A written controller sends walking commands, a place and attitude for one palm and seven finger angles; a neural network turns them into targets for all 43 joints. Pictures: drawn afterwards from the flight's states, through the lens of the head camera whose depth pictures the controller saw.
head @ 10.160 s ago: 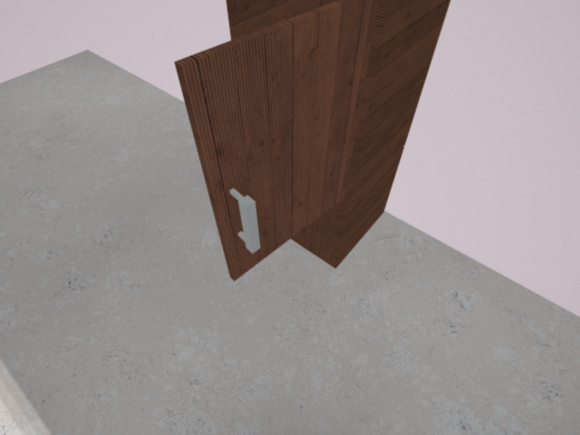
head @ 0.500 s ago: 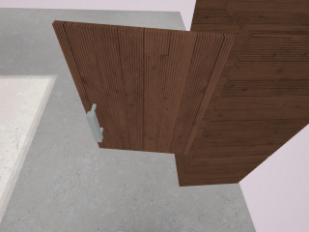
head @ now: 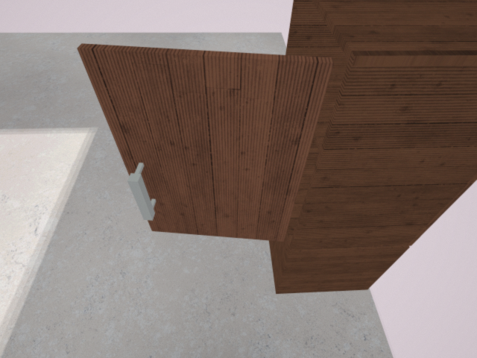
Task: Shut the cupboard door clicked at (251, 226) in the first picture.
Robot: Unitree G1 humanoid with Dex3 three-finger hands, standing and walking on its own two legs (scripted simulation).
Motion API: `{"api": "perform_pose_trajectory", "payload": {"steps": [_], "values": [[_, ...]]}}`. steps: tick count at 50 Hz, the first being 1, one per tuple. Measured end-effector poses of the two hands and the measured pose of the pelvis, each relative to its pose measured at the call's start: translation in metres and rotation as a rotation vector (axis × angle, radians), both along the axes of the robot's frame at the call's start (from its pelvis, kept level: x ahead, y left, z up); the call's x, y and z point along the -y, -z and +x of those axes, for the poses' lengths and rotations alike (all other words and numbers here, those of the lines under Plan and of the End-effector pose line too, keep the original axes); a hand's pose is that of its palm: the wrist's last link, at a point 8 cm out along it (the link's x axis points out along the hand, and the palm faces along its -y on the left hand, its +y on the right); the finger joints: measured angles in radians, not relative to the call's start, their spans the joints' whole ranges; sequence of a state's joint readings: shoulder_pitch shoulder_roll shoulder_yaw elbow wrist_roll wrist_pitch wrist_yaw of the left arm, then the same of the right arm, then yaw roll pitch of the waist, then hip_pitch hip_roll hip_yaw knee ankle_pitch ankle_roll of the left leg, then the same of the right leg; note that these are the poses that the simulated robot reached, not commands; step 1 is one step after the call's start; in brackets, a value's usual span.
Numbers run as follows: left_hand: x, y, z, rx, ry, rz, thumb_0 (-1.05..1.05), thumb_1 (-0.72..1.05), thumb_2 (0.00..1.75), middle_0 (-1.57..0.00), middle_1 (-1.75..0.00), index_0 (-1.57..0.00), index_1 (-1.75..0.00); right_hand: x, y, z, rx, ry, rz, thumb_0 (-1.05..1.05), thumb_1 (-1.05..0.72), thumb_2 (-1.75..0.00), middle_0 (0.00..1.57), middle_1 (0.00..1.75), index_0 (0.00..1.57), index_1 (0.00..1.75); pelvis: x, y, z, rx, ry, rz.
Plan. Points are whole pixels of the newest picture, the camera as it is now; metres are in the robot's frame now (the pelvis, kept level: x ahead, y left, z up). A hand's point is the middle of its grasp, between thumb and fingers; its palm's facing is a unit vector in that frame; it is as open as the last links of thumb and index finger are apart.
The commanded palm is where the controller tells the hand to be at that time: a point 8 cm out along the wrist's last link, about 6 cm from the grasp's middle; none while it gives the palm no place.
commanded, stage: come to a stop and stand still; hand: left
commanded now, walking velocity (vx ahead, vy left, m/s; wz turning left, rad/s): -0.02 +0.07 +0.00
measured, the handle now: (144, 192) +0.49 +0.27 -0.10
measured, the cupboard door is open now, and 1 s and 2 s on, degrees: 83 83 83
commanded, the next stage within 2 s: look again from close up in 0.04 s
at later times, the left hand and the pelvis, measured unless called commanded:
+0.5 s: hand out of the picture +0.04 +0.26 -0.17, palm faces +0.02 -0.96 -0.27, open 7.4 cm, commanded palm none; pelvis -0.02 +0.05 -0.01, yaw -1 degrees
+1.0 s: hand out of the picture -0.10 +0.26 -0.17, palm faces +0.03 -0.98 -0.22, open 7.4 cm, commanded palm none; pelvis -0.04 +0.07 +0.00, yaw -1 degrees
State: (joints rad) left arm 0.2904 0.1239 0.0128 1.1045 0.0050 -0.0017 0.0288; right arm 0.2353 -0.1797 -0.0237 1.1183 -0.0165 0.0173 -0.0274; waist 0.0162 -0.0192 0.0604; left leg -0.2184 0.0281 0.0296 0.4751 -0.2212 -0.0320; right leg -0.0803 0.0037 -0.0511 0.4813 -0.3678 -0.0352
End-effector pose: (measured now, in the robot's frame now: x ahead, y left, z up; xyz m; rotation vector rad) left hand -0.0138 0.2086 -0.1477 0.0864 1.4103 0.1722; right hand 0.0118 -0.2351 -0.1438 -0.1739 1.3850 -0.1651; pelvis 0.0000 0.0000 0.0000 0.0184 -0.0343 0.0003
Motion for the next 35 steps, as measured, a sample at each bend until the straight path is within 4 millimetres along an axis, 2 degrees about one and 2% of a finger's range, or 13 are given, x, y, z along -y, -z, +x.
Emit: {"api": "perform_pose_trajectory", "payload": {"steps": [5, 9, 14, 18, 24, 29, 35], "values": [[-0.006, 0.001, -0.001, -0.009, 0.002, -0.001, 0.01, 0.91, 0.89, -0.21, -0.30, -0.20, -0.30, -0.007, -0.001, -0.011, -0.021, 0.014, -0.002, 0.01, -0.91, -0.90, 0.20, 0.30, 0.20, 0.30, -0.004, 0.000, -0.003, 0.006, 0.003, -0.003], [-0.019, -0.001, 0.004, 0.006, 0.040, 0.017, 0.01, 0.91, 0.89, -0.21, -0.30, -0.20, -0.30, -0.015, -0.001, -0.014, -0.009, 0.010, 0.009, 0.01, -0.91, -0.90, 0.20, 0.30, 0.20, 0.30, -0.010, 0.000, -0.005, 0.002, 0.004, -0.007], [-0.051, -0.009, 0.019, 0.074, 0.064, 0.098, 0.01, 0.90, 0.89, -0.21, -0.30, -0.20, -0.30, -0.023, 0.005, -0.002, 0.070, 0.015, 0.009, 0.01, -0.91, -0.90, 0.20, 0.30, 0.20, 0.30, -0.023, 0.005, -0.008, -0.013, 0.006, -0.020], [-0.074, -0.009, 0.032, 0.124, 0.073, 0.129, 0.00, 0.90, 0.89, -0.21, -0.30, -0.20, -0.30, -0.037, 0.003, 0.012, 0.129, 0.007, 0.012, 0.01, -0.91, -0.90, 0.20, 0.30, 0.20, 0.30, -0.033, 0.007, -0.009, -0.005, 0.009, -0.016], [-0.092, -0.008, 0.043, 0.180, 0.090, 0.119, 0.00, 0.90, 0.89, -0.20, -0.30, -0.19, -0.30, -0.055, -0.004, 0.026, 0.191, -0.020, 0.006, 0.01, -0.91, -0.90, 0.20, 0.30, 0.20, 0.30, -0.050, 0.007, -0.018, 0.003, 0.016, -0.029], [-0.098, -0.007, 0.034, 0.173, 0.104, 0.093, 0.00, 0.90, 0.89, -0.20, -0.30, -0.19, -0.30, -0.064, -0.010, 0.027, 0.207, -0.036, -0.001, 0.01, -0.91, -0.90, 0.20, 0.30, 0.20, 0.30, -0.062, 0.005, -0.028, -0.002, 0.020, -0.032], [-0.102, -0.004, 0.007, 0.115, 0.105, 0.067, 0.00, 0.90, 0.89, -0.20, -0.30, -0.19, -0.30, -0.068, -0.013, 0.013, 0.186, -0.034, -0.013, 0.01, -0.91, -0.90, 0.21, 0.30, 0.20, 0.30, -0.071, 0.003, -0.037, -0.006, 0.023, -0.029]]}}
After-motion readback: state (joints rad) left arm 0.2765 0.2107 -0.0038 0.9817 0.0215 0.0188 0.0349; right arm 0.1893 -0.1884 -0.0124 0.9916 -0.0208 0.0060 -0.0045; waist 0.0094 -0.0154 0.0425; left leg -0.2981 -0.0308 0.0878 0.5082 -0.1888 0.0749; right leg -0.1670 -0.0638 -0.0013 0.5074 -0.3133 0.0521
